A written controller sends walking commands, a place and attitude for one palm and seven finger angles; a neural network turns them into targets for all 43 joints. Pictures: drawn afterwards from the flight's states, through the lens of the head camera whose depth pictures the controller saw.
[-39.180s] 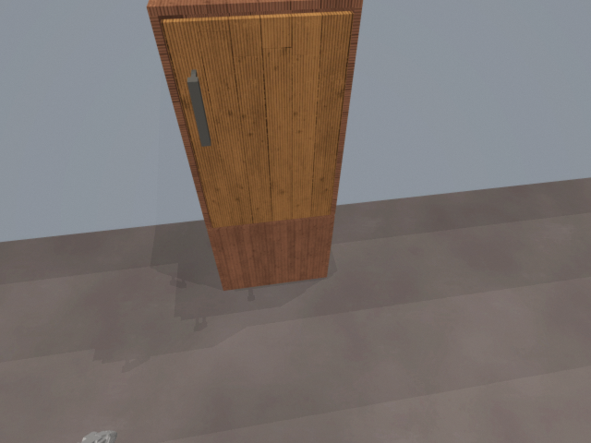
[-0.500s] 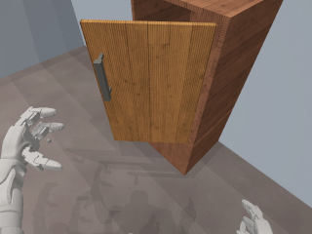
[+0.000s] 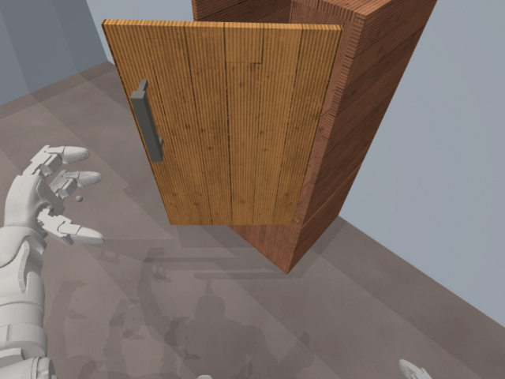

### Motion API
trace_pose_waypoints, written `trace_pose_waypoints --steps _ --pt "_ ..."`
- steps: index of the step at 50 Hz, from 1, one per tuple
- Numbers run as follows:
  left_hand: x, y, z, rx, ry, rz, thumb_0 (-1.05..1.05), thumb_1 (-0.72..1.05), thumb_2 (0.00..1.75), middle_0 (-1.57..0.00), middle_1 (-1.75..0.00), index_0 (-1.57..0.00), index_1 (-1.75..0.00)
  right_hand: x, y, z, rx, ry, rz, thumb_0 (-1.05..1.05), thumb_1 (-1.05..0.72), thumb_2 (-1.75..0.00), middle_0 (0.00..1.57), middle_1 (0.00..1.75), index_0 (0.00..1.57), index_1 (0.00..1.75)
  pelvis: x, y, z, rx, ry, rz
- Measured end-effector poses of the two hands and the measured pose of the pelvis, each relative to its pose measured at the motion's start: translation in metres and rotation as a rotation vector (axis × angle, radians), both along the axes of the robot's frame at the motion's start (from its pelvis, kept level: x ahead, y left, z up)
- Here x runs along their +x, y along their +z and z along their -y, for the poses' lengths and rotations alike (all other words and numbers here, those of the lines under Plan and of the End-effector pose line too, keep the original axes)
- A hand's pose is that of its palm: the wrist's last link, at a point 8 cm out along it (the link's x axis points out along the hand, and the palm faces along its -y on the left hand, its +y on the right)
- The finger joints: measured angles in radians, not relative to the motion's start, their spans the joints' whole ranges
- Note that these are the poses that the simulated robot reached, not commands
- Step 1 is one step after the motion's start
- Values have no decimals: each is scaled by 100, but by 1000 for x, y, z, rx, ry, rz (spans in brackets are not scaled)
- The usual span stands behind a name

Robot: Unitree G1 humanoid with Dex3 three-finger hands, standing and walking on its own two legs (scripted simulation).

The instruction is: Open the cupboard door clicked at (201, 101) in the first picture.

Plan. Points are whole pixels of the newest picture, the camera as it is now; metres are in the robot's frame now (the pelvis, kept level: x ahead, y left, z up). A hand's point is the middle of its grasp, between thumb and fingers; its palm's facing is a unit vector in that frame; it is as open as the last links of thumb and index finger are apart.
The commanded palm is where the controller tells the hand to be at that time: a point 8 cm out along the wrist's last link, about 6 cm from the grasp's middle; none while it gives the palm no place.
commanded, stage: move the hooked fingers beside the handle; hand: left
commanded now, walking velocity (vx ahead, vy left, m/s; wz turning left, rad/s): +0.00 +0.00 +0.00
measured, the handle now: (150, 122) +0.55 +0.21 +0.08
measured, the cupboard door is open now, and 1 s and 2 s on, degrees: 43 43 43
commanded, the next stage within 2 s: slide the fingers in behind the handle in 1.76 s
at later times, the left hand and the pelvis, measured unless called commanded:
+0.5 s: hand (102, 166) +0.43 +0.26 +0.09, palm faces +0.05 -1.00 +0.00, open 14.0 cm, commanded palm +0.41 +0.31 +0.09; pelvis -0.01 +0.01 -0.01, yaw +0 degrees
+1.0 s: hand (118, 135) +0.50 +0.26 +0.09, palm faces +0.04 -1.00 +0.01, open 14.0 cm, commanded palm +0.48 +0.30 +0.08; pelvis +0.00 +0.00 -0.02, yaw -2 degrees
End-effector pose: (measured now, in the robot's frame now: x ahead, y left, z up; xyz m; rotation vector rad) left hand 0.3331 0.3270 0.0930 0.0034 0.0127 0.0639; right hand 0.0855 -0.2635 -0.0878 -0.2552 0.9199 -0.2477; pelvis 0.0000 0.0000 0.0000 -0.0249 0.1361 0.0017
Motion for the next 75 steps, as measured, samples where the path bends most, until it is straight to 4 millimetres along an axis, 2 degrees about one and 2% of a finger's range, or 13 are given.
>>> trace_pose_waypoints --steps 11,17,23,36,46,57,63,75 --pt "26 2 3 -10 -17 6 -1 -50 30 -30 -120 -30 -120 1 -3 -14 1 16 -24 1 -90 -90 21 30 20 30 -4 -3 -10 -10 10 -14" --pt "45 3 9 -8 -23 13 -1 -50 30 -30 -120 -30 -120 -8 -6 -16 0 13 -59 0 -90 -90 21 30 20 30 -7 -5 -13 -12 8 -28" --pt "63 -2 11 -11 -19 -5 -1 -50 30 -30 -120 -30 -120 -29 -10 -13 -8 -14 -124 0 -90 -90 21 30 20 30 -9 -8 -13 -15 4 -47" --pt "107 0 21 -10 -32 -12 -1 -50 30 -30 -120 -30 -120 -90 -18 0 -24 -111 -326 0 -90 -90 21 30 20 30 -7 -14 -10 -20 -8 -106" --pt "134 2 19 0 -13 0 -1 -50 30 -30 -120 -30 -120 -114 -17 2 -24 -170 -403 0 -90 -90 21 30 20 30 -3 -18 -5 -24 -25 -148" --pt "149 -4 16 -4 -22 -15 -1 -50 30 -30 -120 -30 -120 -110 -18 0 -19 -174 -439 0 -90 -90 21 30 20 30 4 -20 -6 -28 -31 -181" --pt "148 -12 15 -10 -23 -34 -1 -50 30 -30 -120 -30 -120 -99 -19 -3 -14 -164 -432 0 -90 -90 21 30 20 30 8 -20 -7 -30 -28 -182" --pt "141 -9 14 -14 -19 -17 -1 -50 30 -30 -120 -30 -120 -73 -21 -7 -4 -136 -373 0 -90 -90 21 30 20 30 11 -19 -10 -33 -23 -166"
